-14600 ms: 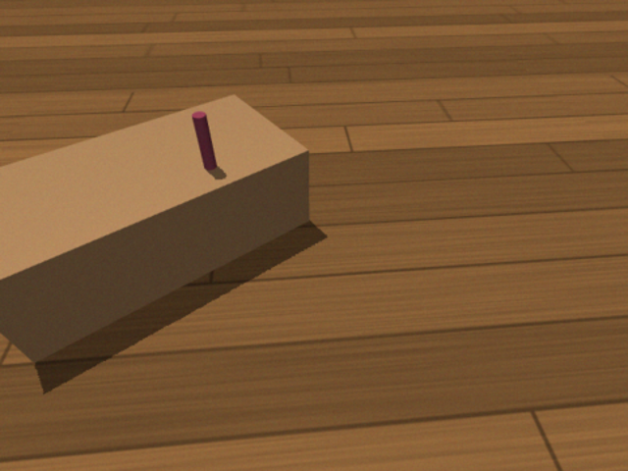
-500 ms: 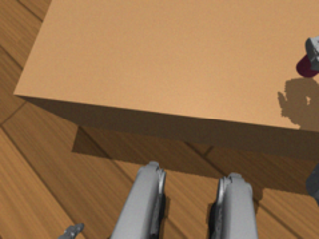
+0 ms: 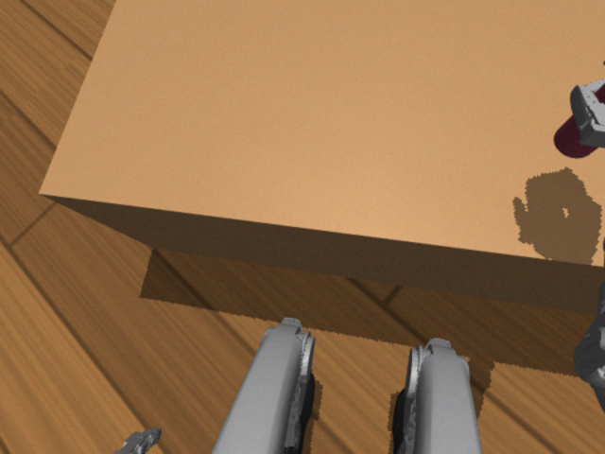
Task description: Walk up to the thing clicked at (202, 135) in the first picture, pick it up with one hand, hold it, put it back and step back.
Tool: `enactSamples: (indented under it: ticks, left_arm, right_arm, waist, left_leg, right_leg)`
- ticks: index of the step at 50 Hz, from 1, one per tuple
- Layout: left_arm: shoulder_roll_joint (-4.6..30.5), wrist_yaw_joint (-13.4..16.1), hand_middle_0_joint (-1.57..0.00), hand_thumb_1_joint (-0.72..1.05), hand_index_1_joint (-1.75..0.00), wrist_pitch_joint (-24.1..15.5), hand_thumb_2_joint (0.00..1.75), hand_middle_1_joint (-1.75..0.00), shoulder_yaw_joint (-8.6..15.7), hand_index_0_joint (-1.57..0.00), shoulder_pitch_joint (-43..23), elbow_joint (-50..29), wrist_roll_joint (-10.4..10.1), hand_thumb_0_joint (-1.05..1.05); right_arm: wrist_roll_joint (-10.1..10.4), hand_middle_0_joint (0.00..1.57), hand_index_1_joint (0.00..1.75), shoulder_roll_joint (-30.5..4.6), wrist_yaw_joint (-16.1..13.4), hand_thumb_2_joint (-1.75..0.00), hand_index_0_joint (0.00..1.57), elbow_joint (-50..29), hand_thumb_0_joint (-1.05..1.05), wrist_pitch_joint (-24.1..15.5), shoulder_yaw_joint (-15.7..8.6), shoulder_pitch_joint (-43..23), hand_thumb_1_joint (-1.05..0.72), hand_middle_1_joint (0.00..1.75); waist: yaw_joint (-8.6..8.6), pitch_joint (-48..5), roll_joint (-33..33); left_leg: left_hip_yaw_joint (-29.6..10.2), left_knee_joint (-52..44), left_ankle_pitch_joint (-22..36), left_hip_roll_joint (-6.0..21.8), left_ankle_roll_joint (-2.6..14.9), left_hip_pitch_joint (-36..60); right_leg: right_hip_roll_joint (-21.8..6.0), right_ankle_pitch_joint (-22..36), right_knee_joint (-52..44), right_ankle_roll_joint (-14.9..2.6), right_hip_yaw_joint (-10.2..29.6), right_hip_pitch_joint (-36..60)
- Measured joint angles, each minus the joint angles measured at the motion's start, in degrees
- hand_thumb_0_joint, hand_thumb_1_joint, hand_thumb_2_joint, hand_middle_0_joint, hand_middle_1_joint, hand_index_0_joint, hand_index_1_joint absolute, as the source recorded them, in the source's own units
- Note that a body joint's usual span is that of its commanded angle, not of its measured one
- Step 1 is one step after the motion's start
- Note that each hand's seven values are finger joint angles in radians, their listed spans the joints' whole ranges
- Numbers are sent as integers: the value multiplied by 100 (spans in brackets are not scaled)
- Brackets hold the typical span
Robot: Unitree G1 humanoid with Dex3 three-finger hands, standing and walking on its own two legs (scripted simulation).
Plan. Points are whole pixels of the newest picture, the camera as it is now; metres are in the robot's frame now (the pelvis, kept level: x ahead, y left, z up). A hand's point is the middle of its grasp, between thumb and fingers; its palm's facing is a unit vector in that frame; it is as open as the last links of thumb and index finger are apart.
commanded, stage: lift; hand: right
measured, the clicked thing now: out of the picture +0.54 -0.26 +0.05
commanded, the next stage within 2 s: hold in 1.84 s
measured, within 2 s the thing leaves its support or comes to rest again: neither
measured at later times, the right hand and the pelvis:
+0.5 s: hand out of the picture +0.51 -0.25 +0.06, palm faces +0.27 +0.96 -0.02, open 6.8 cm; pelvis +0.00 +0.00 +0.04, yaw -1 degrees
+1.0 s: hand out of the picture +0.43 -0.22 +0.17, palm faces +0.27 +0.96 -0.01, open 6.8 cm; pelvis +0.02 +0.00 +0.14, yaw -3 degrees
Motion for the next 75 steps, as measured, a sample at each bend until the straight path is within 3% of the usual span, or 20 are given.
enactSamples:
  ticks: [12, 22, 36, 53, 75]
  left_arm:
    - [-43, -8, -19, 92, -29, 8, 88, -30, 3, -20, 37, -16, 12, 1]
    - [-89, -4, -19, 92, -30, 5, 88, -30, 52, -21, 80, 15, -35, 1]
    - [-158, 162, -19, 91, -30, -229, 89, -30, 181, -20, 25, 194, -135, 1]
    - [-232, 189, -19, 88, -30, -435, 91, -29, 257, -19, 27, 232, -179, 1]
    - [-321, 221, -18, 90, -30, -490, 89, -30, 221, -19, 132, 317, -174, 1]
  right_arm:
    - [-34, 85, 129, 2, -51, -118, 90, 117, -1, -59, 5, 46, 8, 125]
    - [68, 87, 127, 447, -92, -118, 92, -499, -1, 13, 127, 671, 9, 123]
    - [364, 87, 127, 1161, -397, -119, 92, -1194, -1, -41, 713, 1708, 8, 123]
    - [411, 87, 127, 1823, -649, -120, 92, -1997, -1, -67, 1357, 2989, 8, 123]
    - [523, 87, 127, 2148, -669, -120, 92, -2344, -1, -242, 1704, 3693, 9, 123]
  waist:
    - [-3, -18, -18]
    - [-131, -11, -16]
    - [-403, -96, -15]
    - [-640, 151, 76]
    - [-770, 360, 33]
  left_leg:
    - [-11, -241, 64, -6, -2, 254]
    - [-23, -588, 163, 4, 3, 682]
    - [-16, -1723, 397, 28, 37, 2171]
    - [-65, -3225, 833, 66, 34, 4072]
    - [-183, -4304, 1141, 111, 10, 5433]
  right_leg:
    - [-9, 55, -233, -7, -20, 255]
    - [-2, 160, -588, -4, -45, 685]
    - [12, 418, -1743, 17, -80, 2171]
    - [43, 865, -3265, 15, -177, 4081]
    - [82, 1189, -4423, -3, -329, 5510]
